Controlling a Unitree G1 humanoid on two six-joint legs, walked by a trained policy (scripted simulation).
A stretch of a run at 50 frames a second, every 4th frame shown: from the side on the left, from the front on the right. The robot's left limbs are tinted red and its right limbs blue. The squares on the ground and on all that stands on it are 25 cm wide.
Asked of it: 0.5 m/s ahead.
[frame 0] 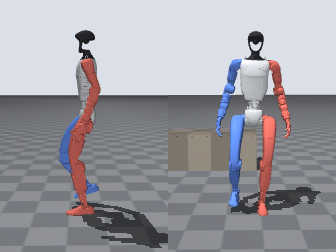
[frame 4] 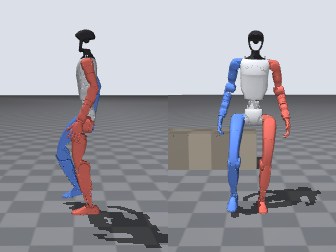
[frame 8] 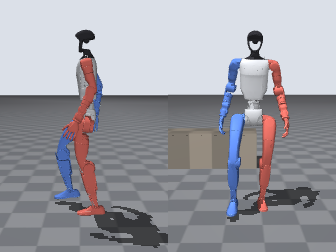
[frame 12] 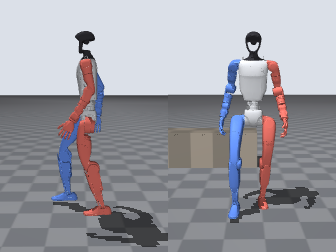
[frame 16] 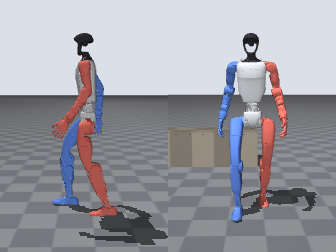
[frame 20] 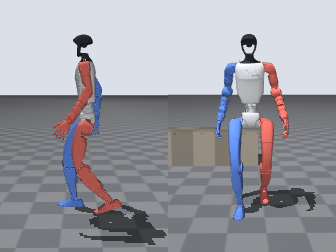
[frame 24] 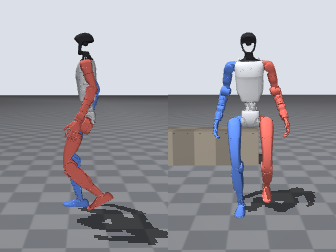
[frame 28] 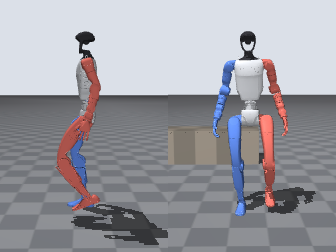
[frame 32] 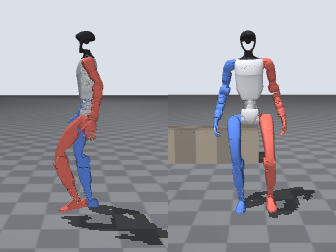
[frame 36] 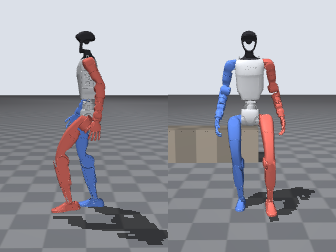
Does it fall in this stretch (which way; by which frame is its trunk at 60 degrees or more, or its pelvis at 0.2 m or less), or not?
no
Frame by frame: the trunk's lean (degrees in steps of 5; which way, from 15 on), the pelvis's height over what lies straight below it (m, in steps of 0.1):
0: 5, 0.8
4: 5, 0.8
8: 5, 0.8
12: 5, 0.8
16: 5, 0.8
20: 5, 0.8
24: 5, 0.8
28: 5, 0.8
32: 5, 0.8
36: 5, 0.8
